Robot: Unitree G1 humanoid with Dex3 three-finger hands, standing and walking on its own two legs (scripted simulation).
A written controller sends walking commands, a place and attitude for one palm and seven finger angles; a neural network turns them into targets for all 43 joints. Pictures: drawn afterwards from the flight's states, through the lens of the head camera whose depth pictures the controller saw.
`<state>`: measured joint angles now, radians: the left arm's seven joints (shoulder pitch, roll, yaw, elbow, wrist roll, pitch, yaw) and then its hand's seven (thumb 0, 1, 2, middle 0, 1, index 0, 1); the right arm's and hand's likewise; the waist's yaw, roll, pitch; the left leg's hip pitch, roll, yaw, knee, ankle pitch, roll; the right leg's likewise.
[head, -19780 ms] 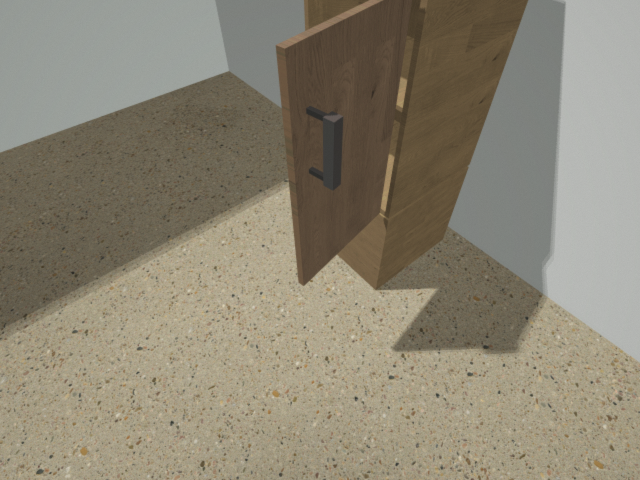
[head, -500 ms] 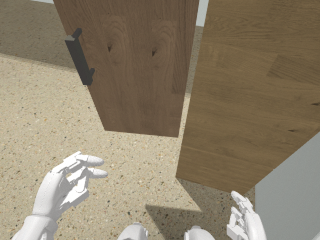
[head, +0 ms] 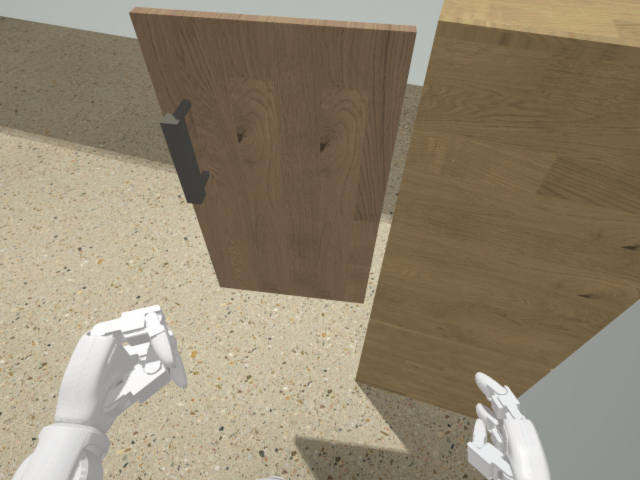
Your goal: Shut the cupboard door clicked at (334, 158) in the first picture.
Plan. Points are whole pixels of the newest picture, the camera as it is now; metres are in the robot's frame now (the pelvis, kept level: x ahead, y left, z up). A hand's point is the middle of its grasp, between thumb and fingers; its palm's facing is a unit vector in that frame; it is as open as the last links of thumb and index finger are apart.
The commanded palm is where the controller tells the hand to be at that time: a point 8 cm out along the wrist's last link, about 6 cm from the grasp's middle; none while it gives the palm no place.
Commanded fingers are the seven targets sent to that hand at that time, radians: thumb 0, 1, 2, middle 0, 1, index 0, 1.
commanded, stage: raise the hand and make a fist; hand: left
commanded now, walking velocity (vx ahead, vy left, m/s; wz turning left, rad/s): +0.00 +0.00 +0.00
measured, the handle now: (190, 153) +0.53 +0.24 +0.12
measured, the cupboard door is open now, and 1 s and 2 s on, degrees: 100 100 100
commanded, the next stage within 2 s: bring the fist close to the handle in 0.68 s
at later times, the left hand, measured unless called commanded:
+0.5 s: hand (171, 337) +0.24 +0.17 +0.12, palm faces -0.04 -1.00 -0.05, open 3.1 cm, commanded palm +0.21 +0.23 +0.12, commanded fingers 0.00 0.90 0.90 -1.30 -1.50 -1.30 -1.50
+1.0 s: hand (172, 312) +0.26 +0.18 +0.12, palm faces -0.02 -1.00 -0.06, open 3.1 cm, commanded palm +0.25 +0.23 +0.12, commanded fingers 0.00 0.90 0.90 -1.30 -1.50 -1.30 -1.50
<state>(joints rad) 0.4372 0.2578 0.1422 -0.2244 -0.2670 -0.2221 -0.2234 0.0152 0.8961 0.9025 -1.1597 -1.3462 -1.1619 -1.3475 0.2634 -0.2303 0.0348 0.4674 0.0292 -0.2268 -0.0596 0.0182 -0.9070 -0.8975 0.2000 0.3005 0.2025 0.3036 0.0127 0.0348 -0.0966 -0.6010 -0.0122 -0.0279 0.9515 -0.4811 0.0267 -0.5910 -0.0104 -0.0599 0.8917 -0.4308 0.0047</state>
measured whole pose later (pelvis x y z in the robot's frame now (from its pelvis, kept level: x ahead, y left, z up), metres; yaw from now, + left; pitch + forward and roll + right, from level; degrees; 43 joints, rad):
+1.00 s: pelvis +0.00 -0.02 +0.02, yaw +1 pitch +4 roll -1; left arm 0.11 0.29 0.21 0.05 -0.29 -0.15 -0.30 0.01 0.89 0.90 -1.30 -1.50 -1.30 -1.50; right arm 0.25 -0.25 0.05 0.59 0.04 -0.24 -0.10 0.02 -0.91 -0.90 0.20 0.30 0.20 0.30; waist 0.02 0.04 -0.04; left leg -0.46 -0.01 -0.04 0.79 -0.40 0.00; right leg -0.46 -0.01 -0.07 0.76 -0.37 -0.02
